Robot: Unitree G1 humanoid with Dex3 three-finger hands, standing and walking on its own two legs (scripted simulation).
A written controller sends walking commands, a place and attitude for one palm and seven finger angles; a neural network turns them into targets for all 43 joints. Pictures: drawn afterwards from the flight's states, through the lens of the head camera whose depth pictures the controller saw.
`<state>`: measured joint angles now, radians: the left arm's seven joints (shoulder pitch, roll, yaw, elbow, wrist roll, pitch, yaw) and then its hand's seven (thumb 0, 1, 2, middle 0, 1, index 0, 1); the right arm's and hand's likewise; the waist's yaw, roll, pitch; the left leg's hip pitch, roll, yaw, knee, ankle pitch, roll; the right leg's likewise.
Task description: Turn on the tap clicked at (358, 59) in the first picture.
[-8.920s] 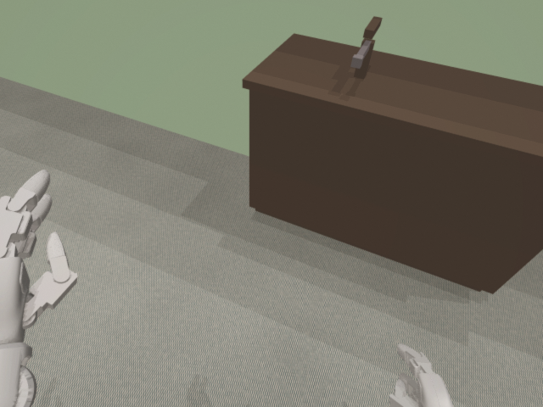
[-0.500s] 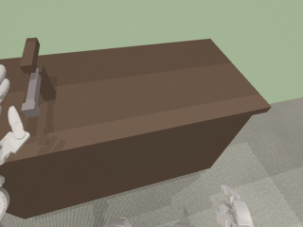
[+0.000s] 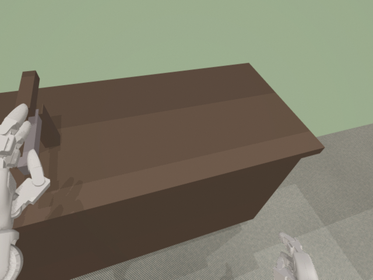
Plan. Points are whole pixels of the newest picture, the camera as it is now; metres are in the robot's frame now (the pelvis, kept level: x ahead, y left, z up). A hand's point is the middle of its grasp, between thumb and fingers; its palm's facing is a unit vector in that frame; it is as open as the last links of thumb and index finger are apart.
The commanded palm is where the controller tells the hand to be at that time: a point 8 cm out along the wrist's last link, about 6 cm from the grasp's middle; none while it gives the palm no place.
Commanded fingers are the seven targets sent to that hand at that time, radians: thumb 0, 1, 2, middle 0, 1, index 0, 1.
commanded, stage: come to a stop and stand still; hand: left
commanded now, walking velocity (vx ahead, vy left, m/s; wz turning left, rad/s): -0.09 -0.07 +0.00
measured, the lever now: (29, 164) +0.30 +0.34 +0.08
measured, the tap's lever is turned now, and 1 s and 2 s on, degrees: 0 0 0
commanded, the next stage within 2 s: look again from close up in 0.62 s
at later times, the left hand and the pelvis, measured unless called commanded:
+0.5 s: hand (45, 205) +0.19 +0.23 +0.16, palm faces +0.29 -0.89 -0.36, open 7.4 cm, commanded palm +0.13 +0.28 +0.18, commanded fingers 0.00 0.90 0.90 -0.20 -0.30 -0.20 -0.30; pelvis -0.04 +0.01 +0.00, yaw -2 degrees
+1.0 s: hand (24, 178) +0.23 +0.28 +0.16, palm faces +0.38 -0.86 -0.33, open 7.4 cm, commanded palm +0.16 +0.30 +0.18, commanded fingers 0.00 0.90 0.90 -0.20 -0.30 -0.20 -0.30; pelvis +0.00 +0.03 +0.00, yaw -1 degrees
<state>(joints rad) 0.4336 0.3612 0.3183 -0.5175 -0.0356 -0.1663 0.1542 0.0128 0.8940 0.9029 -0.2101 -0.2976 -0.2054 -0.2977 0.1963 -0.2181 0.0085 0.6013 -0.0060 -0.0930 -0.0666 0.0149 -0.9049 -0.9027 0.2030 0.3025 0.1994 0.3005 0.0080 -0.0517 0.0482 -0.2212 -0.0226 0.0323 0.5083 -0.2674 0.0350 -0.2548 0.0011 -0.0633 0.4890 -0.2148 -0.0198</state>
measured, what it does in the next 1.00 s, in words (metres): stands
